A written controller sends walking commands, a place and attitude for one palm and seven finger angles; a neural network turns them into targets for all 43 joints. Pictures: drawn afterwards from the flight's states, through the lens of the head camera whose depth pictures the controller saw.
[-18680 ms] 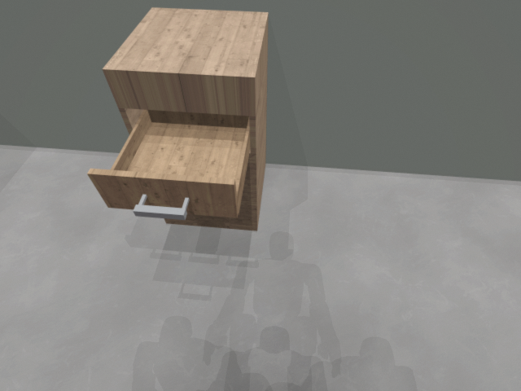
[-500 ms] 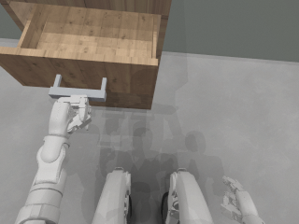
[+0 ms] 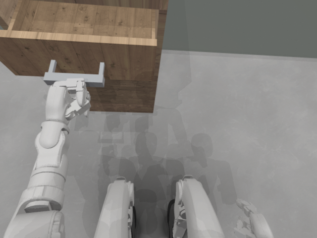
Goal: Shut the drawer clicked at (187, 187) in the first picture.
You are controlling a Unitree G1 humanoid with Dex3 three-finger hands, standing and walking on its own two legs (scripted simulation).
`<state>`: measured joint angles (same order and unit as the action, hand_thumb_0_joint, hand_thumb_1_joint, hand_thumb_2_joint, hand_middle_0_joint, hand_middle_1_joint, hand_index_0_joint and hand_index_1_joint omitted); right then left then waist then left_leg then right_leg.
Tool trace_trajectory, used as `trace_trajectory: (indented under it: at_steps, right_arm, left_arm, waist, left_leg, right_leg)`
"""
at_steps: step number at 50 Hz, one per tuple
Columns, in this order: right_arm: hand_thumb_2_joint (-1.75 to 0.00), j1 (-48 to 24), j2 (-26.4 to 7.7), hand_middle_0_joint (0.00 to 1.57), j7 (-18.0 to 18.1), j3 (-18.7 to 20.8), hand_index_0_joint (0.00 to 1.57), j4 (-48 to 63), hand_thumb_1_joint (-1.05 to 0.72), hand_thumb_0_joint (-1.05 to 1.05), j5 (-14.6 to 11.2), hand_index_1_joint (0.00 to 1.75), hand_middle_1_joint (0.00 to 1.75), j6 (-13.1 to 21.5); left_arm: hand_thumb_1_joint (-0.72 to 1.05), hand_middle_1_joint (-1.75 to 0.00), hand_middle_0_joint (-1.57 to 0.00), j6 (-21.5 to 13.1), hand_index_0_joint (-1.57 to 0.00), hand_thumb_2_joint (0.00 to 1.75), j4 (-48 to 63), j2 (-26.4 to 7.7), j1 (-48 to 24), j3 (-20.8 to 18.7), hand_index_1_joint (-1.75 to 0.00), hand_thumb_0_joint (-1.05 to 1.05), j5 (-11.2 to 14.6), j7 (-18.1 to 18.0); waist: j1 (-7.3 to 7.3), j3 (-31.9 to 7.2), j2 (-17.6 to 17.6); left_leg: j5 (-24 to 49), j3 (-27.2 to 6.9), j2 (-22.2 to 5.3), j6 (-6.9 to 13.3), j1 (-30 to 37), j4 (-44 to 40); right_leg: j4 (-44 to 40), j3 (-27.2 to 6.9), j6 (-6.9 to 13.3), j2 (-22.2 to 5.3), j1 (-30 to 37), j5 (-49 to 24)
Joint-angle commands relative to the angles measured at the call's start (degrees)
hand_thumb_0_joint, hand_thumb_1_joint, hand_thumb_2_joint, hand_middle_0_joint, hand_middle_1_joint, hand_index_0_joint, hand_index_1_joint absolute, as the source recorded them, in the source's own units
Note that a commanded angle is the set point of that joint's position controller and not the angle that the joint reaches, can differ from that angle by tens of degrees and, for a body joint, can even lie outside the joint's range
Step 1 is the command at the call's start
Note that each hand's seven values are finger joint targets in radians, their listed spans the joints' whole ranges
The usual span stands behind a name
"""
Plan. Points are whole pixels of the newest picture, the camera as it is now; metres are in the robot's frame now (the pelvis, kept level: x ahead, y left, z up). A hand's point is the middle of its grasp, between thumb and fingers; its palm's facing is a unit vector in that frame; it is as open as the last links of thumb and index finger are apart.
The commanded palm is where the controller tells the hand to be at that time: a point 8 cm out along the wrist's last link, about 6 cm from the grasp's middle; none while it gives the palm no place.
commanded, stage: push the drawer shut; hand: left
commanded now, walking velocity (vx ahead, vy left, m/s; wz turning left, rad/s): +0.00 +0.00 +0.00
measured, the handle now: (76, 72) +0.51 +0.21 +0.00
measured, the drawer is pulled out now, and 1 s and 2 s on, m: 0.11 0.00 0.00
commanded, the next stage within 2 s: pull the fist back off the drawer in 1.26 s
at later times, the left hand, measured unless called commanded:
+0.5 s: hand (91, 74) +0.51 +0.18 +0.00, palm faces -0.03 -1.00 -0.05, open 3.0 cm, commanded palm +0.49 +0.20 +0.01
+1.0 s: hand (90, 64) +0.54 +0.18 -0.01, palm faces -0.02 -1.00 -0.05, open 2.6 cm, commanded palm +0.55 +0.19 +0.01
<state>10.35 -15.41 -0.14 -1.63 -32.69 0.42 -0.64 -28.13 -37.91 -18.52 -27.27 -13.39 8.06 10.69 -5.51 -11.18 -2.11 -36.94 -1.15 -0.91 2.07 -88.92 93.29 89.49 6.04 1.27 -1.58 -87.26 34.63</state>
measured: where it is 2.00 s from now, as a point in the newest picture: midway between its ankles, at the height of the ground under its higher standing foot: (151, 235)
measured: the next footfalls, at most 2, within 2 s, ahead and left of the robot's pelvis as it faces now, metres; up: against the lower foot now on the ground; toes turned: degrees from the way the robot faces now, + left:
none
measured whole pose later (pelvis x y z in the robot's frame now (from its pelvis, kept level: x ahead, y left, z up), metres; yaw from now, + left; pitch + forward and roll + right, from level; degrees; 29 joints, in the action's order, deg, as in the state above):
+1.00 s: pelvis -0.01 +0.00 -0.02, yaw -2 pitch +37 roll -7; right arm 14.2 -14.7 -1.6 -4.1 -34.0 3.2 -6.6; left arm -27.6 -61.9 -29.9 -55.9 -21.7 1.3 11.7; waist -11.4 -8.9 -2.3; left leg -36.9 -2.5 -1.5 2.5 -97.0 97.1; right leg 91.6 7.3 0.9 -0.9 -94.4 33.8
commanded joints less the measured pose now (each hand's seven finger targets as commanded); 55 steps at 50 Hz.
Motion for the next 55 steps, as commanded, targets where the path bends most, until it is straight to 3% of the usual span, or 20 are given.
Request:
trace_trajectory:
  at_steps: [1, 5, 7, 8, 10, 14, 16, 17, 20, 22, 25, 30, 32, 36, 41, 45, 48, 49, 52, 55]
  right_arm:
    - [-0.9, 6.32, -10.1, 0.2, 1.02, 3.6, 0.2, 3.98, -0.9, 0.0, 0.1, 0.3, 0.3, 1.25]
    - [-0.9, 7.11, -10.19, 0.2, 0.99, 3.41, 0.2, 3.4, -0.9, 0.0, 0.27, 0.3, 0.3, 0.89]
    - [-0.9, 7.66, -10.37, 0.2, 1.08, 3.24, 0.2, 2.93, -0.9, 0.0, 0.54, 0.3, 0.3, 0.91]
    - [-0.9, 7.84, -10.36, 0.2, 1.11, 3.16, 0.2, 2.88, -0.9, 0.0, 0.56, 0.3, 0.3, 0.73]
    - [-0.9, 8.2, -10.4, 0.2, 1.15, 2.98, 0.2, 2.89, -0.9, 0.0, 0.7, 0.3, 0.3, 0.42]
    - [-0.9, 9.28, -10.86, 0.2, 0.94, 2.82, 0.2, 2.21, -0.9, 0.0, 1.12, 0.3, 0.3, -0.26]
    - [-0.9, 9.98, -10.82, 0.2, 0.82, 2.77, 0.2, 2.13, -0.9, 0.0, 1.25, 0.3, 0.3, -0.54]
    - [-0.9, 10.4, -11.06, 0.2, 0.74, 2.75, 0.2, 2.22, -0.9, 0.0, 1.38, 0.3, 0.3, -0.83]
    - [-0.9, 11.01, -11.05, 0.2, 0.44, 2.71, 0.2, 1.97, -0.9, 0.0, 1.46, 0.3, 0.3, -1.71]
    - [-0.9, 11.55, -11.35, 0.2, 0.35, 2.59, 0.2, 1.94, -0.9, 0.0, 1.67, 0.3, 0.3, -2.16]
    - [-0.9, 12.23, -11.08, 0.2, -0.16, 2.73, 0.2, 2.13, -0.9, 0.0, 1.83, 0.3, 0.3, -3.08]
    - [-0.9, 13.13, -11.12, 0.2, -0.44, 2.29, 0.2, 2.1, -0.9, 0.0, 1.93, 0.3, 0.3, -4.56]
    - [-0.9, 13.48, -11.0, 0.2, -0.49, 2.21, 0.2, 2.0, -0.9, 0.0, 2.12, 0.3, 0.3, -4.85]
    - [-0.9, 14.32, -10.86, 0.2, -0.52, 1.93, 0.2, 1.94, -0.9, 0.0, 2.31, 0.3, 0.3, -5.51]
    - [-0.9, 15.11, -10.83, 0.2, -0.65, 1.87, 0.2, 1.23, -0.9, 0.0, 2.61, 0.3, 0.3, -5.94]
    - [-0.9, 15.82, -11.29, 0.2, -0.38, 1.76, 0.2, 0.43, -0.9, 0.0, 2.83, 0.3, 0.3, -6.1]
    - [-0.9, 16.17, -11.31, 0.2, -0.42, 1.75, 0.2, -0.15, -0.9, 0.0, 2.99, 0.3, 0.3, -5.79]
    - [-0.9, 16.22, -11.5, 0.2, -0.37, 1.65, 0.2, -0.33, -0.9, 0.0, 3.03, 0.3, 0.3, -5.79]
    - [-0.9, 16.57, -11.61, 0.2, -0.28, 1.63, 0.2, -0.9, -0.9, 0.0, 3.24, 0.3, 0.3, -5.2]
    - [-0.9, 16.5, -11.88, 0.2, -0.18, 1.39, 0.2, -1.34, -0.9, 0.0, 3.35, 0.3, 0.3, -4.74]
  left_arm:
    - [0.9, -1.6, -1.4, -4.2, -1.4, 0.9, 8.98, -9.83, -23.76, -1.99, -1.6, 0.0, 0.26, -0.84]
    - [0.9, -1.6, -1.4, -4.28, -1.4, 0.9, 4.89, -11.9, -27.23, -3.67, -1.6, 0.0, -0.22, -0.94]
    - [0.9, -1.6, -1.4, -4.56, -1.4, 0.9, 3.47, -13.24, -31.27, -4.21, -1.6, 0.0, -0.47, -0.8]
    - [0.9, -1.6, -1.4, -4.72, -1.4, 0.9, 2.78, -14.62, -31.56, -5.54, -1.6, 0.0, -0.52, -0.75]
    - [0.9, -1.6, -1.4, -4.62, -1.4, 0.9, 0.37, -15.36, -32.85, -6.27, -1.6, 0.0, -0.57, -0.45]
    - [0.9, -1.6, -1.4, -4.61, -1.4, 0.9, -2.98, -15.51, -38.19, -5.74, -1.6, 0.0, -1.37, 0.08]
    - [0.9, -1.6, -1.4, -4.52, -1.4, 0.9, -4.28, -15.19, -40.61, -5.43, -1.6, 0.0, -1.36, 0.05]
    - [0.9, -1.6, -1.4, -4.4, -1.4, 0.9, -5.34, -17.1, -40.05, -7.23, -1.6, 0.0, -1.68, -0.04]
    - [0.9, -1.6, -1.4, -3.95, -1.4, 0.9, -7.54, -16.33, -42.39, -6.17, -1.6, 0.0, -2.41, 0.07]
    - [0.9, -1.6, -1.4, -4.16, -1.4, 0.9, -7.03, -18.67, -43.99, -7.8, -1.6, 0.0, -2.8, -0.05]
    - [0.9, -1.6, -1.4, -3.98, -1.4, 0.9, -6.54, -17.52, -44.24, -7.1, -1.6, 0.0, -3.14, -0.12]
    - [0.9, -1.6, -1.4, -3.34, -1.4, 0.9, -8.96, -20.7, -45.26, -9.5, -1.6, 0.0, -3.88, -0.61]
    - [0.9, -1.6, -1.4, -3.47, -1.4, 0.9, -8.63, -20.94, -47.48, -9.37, -1.6, 0.0, -4.35, -0.77]
    - [0.9, -1.6, -1.4, -3.38, -1.4, 0.9, -9.63, -23.11, -48.79, -10.8, -1.6, 0.0, -4.87, -0.88]
    - [0.9, -1.6, -1.4, -2.97, -1.4, 0.9, -10.46, -21.98, -53.91, -8.91, -1.6, 0.0, -5.51, -0.78]
    - [0.9, -1.6, -1.4, -2.66, -1.4, 0.9, -10.38, -24.77, -58.67, -9.92, -1.6, 0.0, -5.94, -1.0]
    - [0.9, -1.6, -1.4, -2.55, -1.4, 0.9, -9.94, -23.69, -61.75, -8.37, -1.6, 0.0, -6.25, -1.02]
    - [0.9, -1.6, -1.4, -2.35, -1.4, 0.9, -10.74, -24.11, -61.99, -8.51, -1.6, 0.0, -6.45, -1.15]
    - [0.9, -1.6, -1.4, -2.48, -1.4, 0.9, -8.81, -23.32, -67.07, -6.43, -1.6, 0.0, -6.76, -1.42]
    - [0.9, -1.6, -1.4, -2.02, -1.4, 0.9, -10.39, -23.56, -69.03, -5.8, -1.6, 0.0, -7.26, -2.14]
  waist:
    - [-3.26, -29.76, -4.77]
    - [-3.38, -30.0, -3.86]
    - [-4.22, -29.89, -4.64]
    - [-3.66, -30.73, -4.79]
    - [-3.99, -30.95, -4.37]
    - [-4.81, -31.45, -7.88]
    - [-5.73, -31.77, -7.41]
    - [-5.06, -32.53, -7.06]
    - [-5.95, -32.15, -7.1]
    - [-5.62, -33.66, -8.96]
    - [-5.93, -36.27, -9.1]
    - [-6.41, -33.49, -7.01]
    - [-6.71, -33.81, -9.29]
    - [-7.03, -34.02, -9.38]
    - [-8.91, -33.82, -11.89]
    - [-9.89, -34.68, -11.56]
    - [-10.44, -35.82, -15.19]
    - [-10.67, -35.71, -14.23]
    - [-11.9, -36.44, -17.39]
    - [-12.91, -35.63, -16.73]
  left_leg:
    - [16.49, -4.55, 0.62, -0.84, 23.21, -11.76]
    - [14.39, -3.92, 0.81, -0.61, 20.95, -11.41]
    - [13.44, -3.92, 0.81, -0.37, 20.21, -10.93]
    - [13.78, -3.6, 0.92, -0.33, 19.75, -10.7]
    - [13.83, -3.58, 0.94, -0.21, 18.78, -10.38]
    - [14.46, -4.74, 0.65, -0.53, 21.7, -10.47]
    - [15.34, -5.1, 0.59, -0.29, 22.33, -10.3]
    - [15.39, -4.9, 0.54, -0.36, 21.79, -10.15]
    - [15.81, -5.4, 0.34, -0.34, 22.15, -10.04]
    - [17.87, -5.88, 0.14, -0.55, 23.77, -9.93]
    - [20.91, -6.09, 0.0, -0.56, 25.6, -9.53]
    - [19.57, -5.8, -0.28, -0.2, 22.02, -9.33]
    - [20.23, -5.99, -0.37, -0.3, 23.11, -9.26]
    - [22.05, -6.17, -0.49, -0.18, 23.16, -8.73]
    - [22.58, -6.65, -0.73, -0.15, 24.3, -7.9]
    - [21.5, -6.88, -0.58, -0.06, 23.77, -7.29]
    - [21.8, -7.53, -0.51, -0.45, 26.34, -7.28]
    - [21.03, -7.87, -0.65, -0.45, 26.32, -7.27]
    - [20.65, -8.48, -0.62, -0.59, 28.41, -7.33]
    - [17.66, -8.99, -0.57, -0.5, 27.38, -7.36]
  right_leg:
    - [-10.23, -3.28, 0.52, 2.09, 13.58, -11.17]
    - [-10.89, -3.81, 0.37, 2.12, 15.02, -9.84]
    - [-10.85, -3.98, 0.29, 2.22, 14.3, -9.21]
    - [-10.76, -4.24, 0.32, 2.2, 15.23, -9.45]
    - [-10.67, -4.34, 0.27, 2.26, 15.57, -9.52]
    - [-9.32, -3.26, 0.5, 2.3, 11.09, -9.22]
    - [-9.12, -3.03, 0.42, 2.47, 10.7, -9.77]
    - [-9.21, -3.17, 0.38, 2.49, 11.55, -9.85]
    - [-9.02, -2.92, 0.38, 2.54, 10.22, -9.99]
    - [-8.14, -2.6, 0.53, 2.53, 9.36, -10.99]
    - [-8.1, -2.69, 0.44, 2.61, 9.9, -12.78]
    - [-8.49, -2.82, 0.23, 2.93, 11.21, -12.46]
    - [-8.18, -2.67, 0.3, 2.9, 9.93, -12.56]
    - [-7.94, -2.72, 0.34, 3.09, 10.24, -13.75]
    - [-7.71, -2.46, 0.3, 3.1, 7.17, -13.73]
    - [-7.81, -2.35, 0.2, 3.24, 7.33, -13.19]
    - [-7.65, -2.05, 0.37, 3.16, 5.2, -12.96]
    - [-7.5, -1.84, 0.39, 3.3, 4.63, -12.39]
    - [-7.58, -1.72, 0.45, 3.22, 2.64, -12.06]
    - [-7.58, -1.6, 0.46, 3.31, 1.4, -10.63]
